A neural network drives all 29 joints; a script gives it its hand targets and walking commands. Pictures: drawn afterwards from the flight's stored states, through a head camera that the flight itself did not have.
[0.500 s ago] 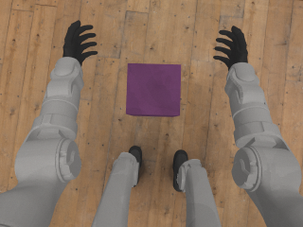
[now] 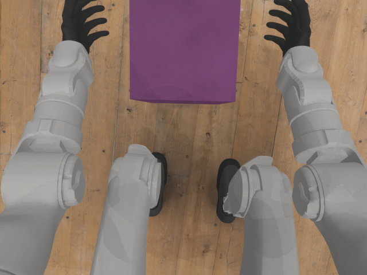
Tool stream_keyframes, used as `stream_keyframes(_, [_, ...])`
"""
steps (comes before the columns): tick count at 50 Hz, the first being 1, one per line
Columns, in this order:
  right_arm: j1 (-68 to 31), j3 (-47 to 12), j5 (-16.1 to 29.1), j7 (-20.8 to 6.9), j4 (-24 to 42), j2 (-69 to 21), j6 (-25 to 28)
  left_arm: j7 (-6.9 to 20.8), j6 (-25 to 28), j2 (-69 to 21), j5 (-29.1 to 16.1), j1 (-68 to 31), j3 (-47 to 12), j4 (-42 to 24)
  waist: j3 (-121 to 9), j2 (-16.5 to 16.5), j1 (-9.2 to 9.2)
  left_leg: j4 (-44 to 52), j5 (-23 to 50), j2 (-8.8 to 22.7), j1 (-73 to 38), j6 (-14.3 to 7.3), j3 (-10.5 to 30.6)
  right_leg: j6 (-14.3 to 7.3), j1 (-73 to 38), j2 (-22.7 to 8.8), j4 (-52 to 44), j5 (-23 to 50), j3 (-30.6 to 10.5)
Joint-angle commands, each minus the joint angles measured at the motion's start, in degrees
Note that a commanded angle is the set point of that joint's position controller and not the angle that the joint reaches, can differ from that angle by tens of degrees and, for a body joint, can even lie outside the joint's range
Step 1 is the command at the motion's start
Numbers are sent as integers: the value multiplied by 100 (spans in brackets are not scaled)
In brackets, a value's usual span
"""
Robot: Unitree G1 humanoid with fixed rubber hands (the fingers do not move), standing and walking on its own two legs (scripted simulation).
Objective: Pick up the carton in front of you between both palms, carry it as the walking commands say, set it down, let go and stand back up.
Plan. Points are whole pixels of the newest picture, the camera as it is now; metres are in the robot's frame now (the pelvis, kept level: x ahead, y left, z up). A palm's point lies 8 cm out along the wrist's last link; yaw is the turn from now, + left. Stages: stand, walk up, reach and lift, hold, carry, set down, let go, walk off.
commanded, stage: reach and lift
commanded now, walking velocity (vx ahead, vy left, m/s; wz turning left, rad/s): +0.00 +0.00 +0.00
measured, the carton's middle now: (184, 61) +0.51 +0.06 -0.31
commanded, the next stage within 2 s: none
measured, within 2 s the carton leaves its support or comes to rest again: leaves its support in 1.12 s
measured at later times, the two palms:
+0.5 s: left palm (107, 45) +0.52 +0.23 -0.25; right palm (270, 49) +0.54 -0.13 -0.25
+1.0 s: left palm (116, 44) +0.52 +0.20 -0.24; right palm (256, 48) +0.54 -0.10 -0.24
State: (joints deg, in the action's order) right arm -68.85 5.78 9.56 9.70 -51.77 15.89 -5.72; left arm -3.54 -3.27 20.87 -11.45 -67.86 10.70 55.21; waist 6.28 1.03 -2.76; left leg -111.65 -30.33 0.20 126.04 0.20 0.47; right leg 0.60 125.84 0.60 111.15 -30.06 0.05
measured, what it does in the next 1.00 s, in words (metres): lowers itself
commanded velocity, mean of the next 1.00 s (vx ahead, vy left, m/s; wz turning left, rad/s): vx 0.00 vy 0.00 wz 0.00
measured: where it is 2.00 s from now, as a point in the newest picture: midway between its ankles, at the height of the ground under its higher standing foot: (190, 198)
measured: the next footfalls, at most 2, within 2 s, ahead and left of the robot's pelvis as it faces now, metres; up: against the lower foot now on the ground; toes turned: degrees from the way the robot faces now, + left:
none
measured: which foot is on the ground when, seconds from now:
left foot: down 0.00-1.00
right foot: down 0.00-1.00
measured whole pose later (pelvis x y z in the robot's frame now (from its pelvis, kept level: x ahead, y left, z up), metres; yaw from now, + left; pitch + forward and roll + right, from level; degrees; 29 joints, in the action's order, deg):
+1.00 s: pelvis -0.01 +0.00 -0.07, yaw +0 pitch +36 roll -1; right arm -86.8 6.2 10.0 11.1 -69.3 14.5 -2.4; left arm -7.2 -2.3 19.1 -13.2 -87.1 3.1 71.0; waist 21.4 1.6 -3.0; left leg -125.0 -30.5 -0.2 130.5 -0.3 0.2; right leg 1.2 130.0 0.8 124.6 -30.6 -0.4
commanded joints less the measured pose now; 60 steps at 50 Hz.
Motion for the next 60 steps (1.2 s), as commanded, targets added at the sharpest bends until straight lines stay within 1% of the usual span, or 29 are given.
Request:
stream_keyframes(1, [-1848,-1,124,26,174,603,64,-66,52,883,-97,-1755,-18,-170,-6346,24,-168,786,1060,-103,-3048,191,-304,121,-3680,234,-532,871,150])
stream_keyframes(5, [-2194,-56,219,-39,-503,680,177,-81,137,904,-116,-2137,-146,452,-5622,-7,-172,479,765,-15,-2724,151,-221,88,-3155,166,-212,561,108])
stream_keyframes(8, [-2440,-118,281,-86,-847,770,300,-91,237,936,-148,-2387,-250,766,-5313,-19,-185,255,807,25,-2624,127,-141,81,-2909,135,40,583,59])
stream_keyframes(10, [-2612,-177,341,-107,-939,845,388,-107,308,974,-198,-2553,-329,844,-5310,-22,-192,104,953,34,-2667,118,-100,84,-2867,125,211,716,40])
stream_keyframes(14, [-2919,-350,535,-82,-834,1024,534,-188,423,1075,-395,-2840,-542,697,-5883,-25,-180,-179,1458,14,-3085,140,-84,96,-3121,134,534,1181,68])
stream_keyframes(17, [-3086,-486,719,-31,-645,1115,569,-262,429,1131,-577,-3058,-723,445,-6440,-59,-151,-336,1762,-20,-3535,173,-108,99,-3353,149,703,1446,133])
stream_keyframes(18, [-3078,-571,796,-20,-620,1070,565,-287,416,1133,-626,-3125,-743,296,-6544,-41,-212,-347,1808,-44,-3507,177,-141,87,-3487,151,727,1496,131])
stream_keyframes(20, [-2945,-652,837,-12,-669,961,530,-298,384,1089,-692,-3082,-816,226,-6672,5,-220,-373,2002,-75,-3718,179,-125,110,-3447,170,787,1629,189])
stream_keyframes(22, [-2716,-629,808,-16,-618,867,508,-305,358,1002,-655,-2841,-799,236,-6748,-52,-241,-383,2197,-101,-3991,190,-109,128,-3254,211,777,1677,248])
stream_keyframes(24, [-2489,-532,709,-39,-698,804,505,-298,343,850,-547,-2521,-744,479,-6352,-80,-246,-360,2189,-114,-3844,182,-81,126,-2948,234,741,1596,263])
stream_keyframes(26, [-2373,-391,553,-79,-854,765,517,-262,350,693,-406,-2341,-662,727,-5686,-79,-187,-320,2018,-114,-3429,156,-23,125,-2562,229,691,1422,234])
stream_keyframes(29, [-2340,-213,360,-114,-970,734,566,-209,391,548,-263,-2350,-581,822,-5184,-125,-65,-282,1860,-120,-3034,149,20,123,-2263,228,634,1317,186])
stream_keyframes(31, [-2385,-141,288,-105,-970,732,602,-201,419,531,-228,-2436,-551,786,-5142,-138,-18,-267,1798,-131,-2930,152,9,119,-2290,237,606,1314,164])
stream_keyframes(33, [-2474,-198,301,-91,-946,623,624,-201,438,453,-257,-2567,-635,739,-5177,-132,-14,-242,1721,-146,-2874,149,-12,113,-2411,249,579,1306,148])
stream_keyframes(37, [-2791,-528,456,-64,-876,134,646,-226,461,58,-425,-2910,-987,696,-5274,-66,-95,-177,1558,-185,-2887,124,-34,115,-2704,288,540,1260,134])
stream_keyframes(39, [-2894,-556,435,-36,-931,-23,649,-272,470,-39,-363,-3015,-965,746,-5300,-43,-151,-143,1485,-204,-2914,124,-46,121,-2815,323,525,1228,138])
stream_keyframes(40, [-2947,-573,392,-29,-925,-189,651,-255,470,-272,-378,-3109,-1061,726,-5312,-39,-103,-134,1462,-229,-2931,120,-49,104,-2893,350,504,1222,141])
stream_keyframes(41, [-2944,-498,290,-7,-997,-205,649,-251,468,-320,-323,-3131,-1015,815,-5286,-54,-56,-125,1425,-245,-2933,135,-51,103,-2910,368,492,1206,158])
stream_keyframes(42, [-3244,-744,367,-95,-787,-881,670,-146,489,-1032,-463,-3447,-1340,532,-5336,-58,-73,-115,1458,-301,-3009,100,-62,56,-2936,431,480,1228,157])
stream_keyframes(43, [-3578,-895,369,-218,-867,-1481,674,-16,483,-1596,-469,-3726,-1499,660,-5284,-51,-61,-143,1460,-334,-2951,88,-75,42,-2873,488,499,1248,182])
stream_keyframes(44, [-3861,-1024,330,-371,-874,-2153,655,133,447,-2243,-424,-4016,-1638,649,-5226,-57,-55,-185,1416,-377,-2891,92,-81,23,-2870,537,533,1232,176])
stream_keyframes(46, [-4438,-1210,187,-755,-824,-3622,534,526,308,-3770,-307,-4704,-1891,516,-4980,-66,-46,-274,1247,-486,-2708,74,-108,-23,-2732,624,607,1121,177])
stream_keyframes(48, [-4539,-1055,-13,-1083,-780,-4409,375,867,124,-4616,-146,-4849,-1787,362,-4794,-26,-33,-321,1140,-558,-2685,52,-178,-47,-2582,686,658,987,249])
stream_keyframes(50, [-4573,-971,-85,-1302,-619,-4939,254,1094,-27,-5138,-94,-4843,-1746,117,-4949,-13,-68,-376,1302,-594,-2764,35,-258,-71,-2559,752,716,1085,333])
stream_keyframes(53, [-4750,-1123,55,-1451,-108,-5580,103,1263,-194,-5734,-250,-4969,-1927,-440,-5825,-16,-165,-478,1770,-622,-3092,58,-364,-73,-2902,788,817,1473,418])
stream_keyframes(55, [-4970,-1426,276,-1458,437,-5949,19,1295,-294,-6022,-390,-5021,-2130,-972,-6792,63,-238,-525,2206,-650,-3587,75,-420,-41,-3266,805,875,1811,469])
stream_keyframes(56, [-4893,-1562,391,-1433,653,-6208,-20,1280,-339,-6110,-454,-5090,-2258,-1323,-7418,98,-286,-532,2396,-661,-3855,103,-474,-25,-3596,830,884,2006,482])
stream_keyframes(58, [-4745,-1694,466,-1396,1035,-6655,-157,1262,-467,-6279,-491,-5150,-2405,-1889,-8465,13,-332,-482,2770,-689,-4406,125,-509,4,-3895,889,838,2304,499])
stream_keyframes(60, [-4545,-1686,363,-1416,1276,-6929,-353,1230,-649,-6580,-336,-4972,-2457,-2268,-8838,-163,-327,-363,2840,-737,-4720,133,-510,12,-3643,955,709,2230,525])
